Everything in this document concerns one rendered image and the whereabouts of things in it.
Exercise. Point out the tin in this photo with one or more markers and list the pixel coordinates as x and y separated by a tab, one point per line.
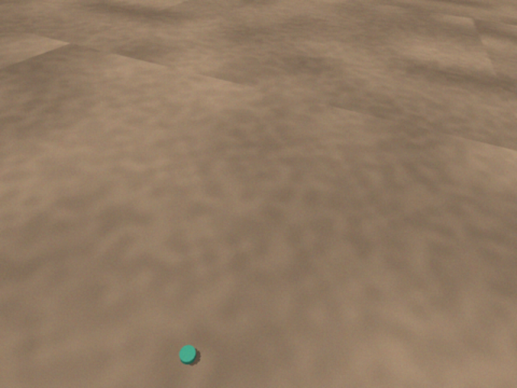
187	354

